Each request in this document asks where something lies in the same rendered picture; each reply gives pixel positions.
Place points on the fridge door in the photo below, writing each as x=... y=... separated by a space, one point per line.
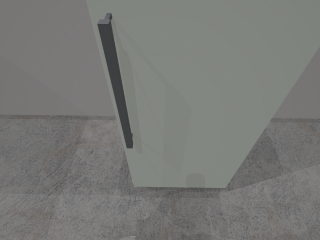
x=202 y=79

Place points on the handle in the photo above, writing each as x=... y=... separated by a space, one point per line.
x=109 y=48

